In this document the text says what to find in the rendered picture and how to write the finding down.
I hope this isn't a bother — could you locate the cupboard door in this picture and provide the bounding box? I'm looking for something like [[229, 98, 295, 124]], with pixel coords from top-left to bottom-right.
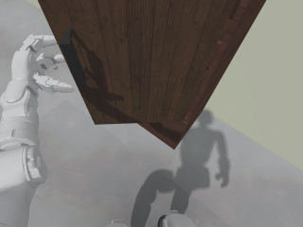
[[38, 0, 237, 125]]

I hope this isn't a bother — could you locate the handle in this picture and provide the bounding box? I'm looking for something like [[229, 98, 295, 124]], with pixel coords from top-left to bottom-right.
[[60, 27, 87, 86]]

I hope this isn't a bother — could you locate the right robot shin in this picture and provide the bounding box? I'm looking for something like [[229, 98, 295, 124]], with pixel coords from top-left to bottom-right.
[[167, 210, 178, 216]]

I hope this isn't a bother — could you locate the right robot thigh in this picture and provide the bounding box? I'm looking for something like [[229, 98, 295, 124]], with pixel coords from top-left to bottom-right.
[[162, 214, 196, 227]]

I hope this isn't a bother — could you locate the left robot hand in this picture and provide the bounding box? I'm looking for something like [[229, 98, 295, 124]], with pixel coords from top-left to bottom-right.
[[11, 34, 75, 95]]

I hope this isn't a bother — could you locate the left robot upper arm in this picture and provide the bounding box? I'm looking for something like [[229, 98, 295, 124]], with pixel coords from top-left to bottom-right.
[[0, 146, 48, 227]]

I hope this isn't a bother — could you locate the robot left forearm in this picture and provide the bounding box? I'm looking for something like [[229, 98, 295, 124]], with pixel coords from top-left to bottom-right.
[[0, 79, 40, 152]]

